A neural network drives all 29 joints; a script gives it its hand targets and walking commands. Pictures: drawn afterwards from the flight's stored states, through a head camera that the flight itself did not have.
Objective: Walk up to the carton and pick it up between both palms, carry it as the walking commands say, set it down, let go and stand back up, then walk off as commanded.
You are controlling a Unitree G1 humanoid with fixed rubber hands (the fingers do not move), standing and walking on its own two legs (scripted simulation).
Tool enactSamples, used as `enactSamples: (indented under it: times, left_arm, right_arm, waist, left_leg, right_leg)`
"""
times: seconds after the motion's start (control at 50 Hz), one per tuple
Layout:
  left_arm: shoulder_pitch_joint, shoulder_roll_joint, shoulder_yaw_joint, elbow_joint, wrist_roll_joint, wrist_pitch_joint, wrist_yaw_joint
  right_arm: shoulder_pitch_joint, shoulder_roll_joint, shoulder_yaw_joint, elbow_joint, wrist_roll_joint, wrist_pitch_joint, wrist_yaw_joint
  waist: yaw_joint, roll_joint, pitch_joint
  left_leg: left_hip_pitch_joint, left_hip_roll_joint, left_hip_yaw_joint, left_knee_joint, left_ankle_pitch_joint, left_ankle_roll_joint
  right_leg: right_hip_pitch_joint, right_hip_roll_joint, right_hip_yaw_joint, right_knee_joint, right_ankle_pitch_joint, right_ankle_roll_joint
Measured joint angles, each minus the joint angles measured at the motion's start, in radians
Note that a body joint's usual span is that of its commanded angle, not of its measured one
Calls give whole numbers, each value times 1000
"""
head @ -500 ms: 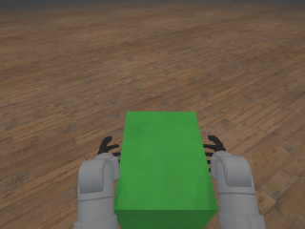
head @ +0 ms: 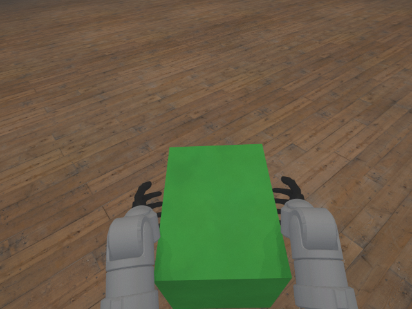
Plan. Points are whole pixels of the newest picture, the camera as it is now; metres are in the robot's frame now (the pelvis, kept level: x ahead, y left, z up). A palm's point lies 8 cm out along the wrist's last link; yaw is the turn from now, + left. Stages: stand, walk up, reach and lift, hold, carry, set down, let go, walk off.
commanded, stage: carry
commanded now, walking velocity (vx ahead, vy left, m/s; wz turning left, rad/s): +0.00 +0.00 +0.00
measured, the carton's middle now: (218, 225) +0.33 +0.00 -0.01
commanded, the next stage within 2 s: hold in 1.88 s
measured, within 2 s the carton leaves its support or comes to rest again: neither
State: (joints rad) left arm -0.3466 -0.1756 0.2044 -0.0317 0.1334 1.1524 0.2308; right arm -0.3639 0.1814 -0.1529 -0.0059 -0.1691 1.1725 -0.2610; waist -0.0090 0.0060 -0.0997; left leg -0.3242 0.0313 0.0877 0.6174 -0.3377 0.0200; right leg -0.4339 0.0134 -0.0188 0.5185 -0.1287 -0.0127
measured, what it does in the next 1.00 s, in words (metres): stands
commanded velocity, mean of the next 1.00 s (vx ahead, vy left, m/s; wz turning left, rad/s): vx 0.00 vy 0.00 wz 0.00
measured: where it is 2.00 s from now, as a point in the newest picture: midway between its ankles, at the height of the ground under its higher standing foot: outside the picture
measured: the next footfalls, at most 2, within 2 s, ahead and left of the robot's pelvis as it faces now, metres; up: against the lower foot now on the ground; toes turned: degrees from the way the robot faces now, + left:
none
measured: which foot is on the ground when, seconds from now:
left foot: down 0.00-1.00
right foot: down 0.00-1.00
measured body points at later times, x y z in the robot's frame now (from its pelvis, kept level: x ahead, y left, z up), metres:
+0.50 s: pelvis +0.01 +0.01 +0.00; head +0.01 +0.01 +0.45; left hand +0.33 +0.14 +0.07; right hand +0.31 -0.15 +0.07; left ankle -0.01 +0.10 -0.73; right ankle +0.09 -0.11 -0.73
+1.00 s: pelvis +0.01 -0.01 +0.00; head -0.02 -0.01 +0.45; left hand +0.32 +0.13 +0.07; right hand +0.31 -0.16 +0.06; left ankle -0.01 +0.10 -0.73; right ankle +0.09 -0.11 -0.73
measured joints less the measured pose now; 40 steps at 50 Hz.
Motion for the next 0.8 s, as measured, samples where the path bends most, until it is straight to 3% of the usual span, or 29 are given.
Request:
enactSamples:
  times: [0.12, 0.24, 0.34, 0.44, 0.54, 0.56, 0.62, 0.72, 0.8]
  left_arm:
    - [-1, 0, -16, -50, -38, 21, 43]
    - [-12, -4, -20, -32, -52, 37, 64]
    - [0, 0, -35, -24, -39, 26, 45]
    - [-12, -4, -34, -45, -47, 33, 60]
    - [-17, -6, -18, -35, -20, 13, 13]
    - [-17, -6, -17, -19, -7, 2, -3]
    - [-3, -1, -20, -34, -20, 10, 15]
    - [-19, -6, -12, 19, 3, 0, 17]
    - [-8, -3, -10, 50, -3, -22, 7]
  right_arm:
    - [17, -6, 8, -44, -6, -1, 25]
    - [28, -9, 1, -47, -19, 15, 41]
    - [39, -13, 3, -53, -1, 16, 23]
    - [46, -15, 1, -76, 18, 9, 16]
    - [40, -13, 14, -96, 25, 18, -15]
    - [34, -11, 11, -83, 16, 16, -11]
    - [21, -7, 5, -66, 19, 17, -11]
    - [19, -6, -9, 5, -26, -20, 44]
    - [36, -12, 7, 10, -23, -22, 28]
  waist:
    - [34, 4, 7]
    - [31, -4, 9]
    - [13, -2, 19]
    - [-4, 10, 46]
    - [-10, 11, 51]
    - [-10, 10, 46]
    - [-4, 5, 35]
    - [7, 7, 10]
    - [8, 12, 0]
  left_leg:
    - [15, 0, 1, 19, -27, 6]
    - [28, -5, 7, 27, -44, 13]
    - [29, -6, 21, 35, -53, 17]
    - [35, -5, 24, 37, -53, 16]
    - [37, 0, 22, 38, -49, 11]
    - [38, 0, 21, 35, -47, 10]
    - [46, -2, 28, 17, -38, 7]
    - [51, 0, 19, 7, -30, -1]
    - [54, 3, 12, 4, -28, -7]
  right_leg:
    - [11, -1, 1, 25, -29, 6]
    - [15, -7, 7, 48, -51, 13]
    - [7, -8, 18, 66, -60, 17]
    - [12, -9, 18, 69, -60, 16]
    - [16, -6, 13, 65, -55, 11]
    - [17, -6, 12, 63, -54, 10]
    - [16, -7, 18, 60, -51, 7]
    - [23, -6, 8, 54, -49, 0]
    - [28, -4, 0, 51, -49, -5]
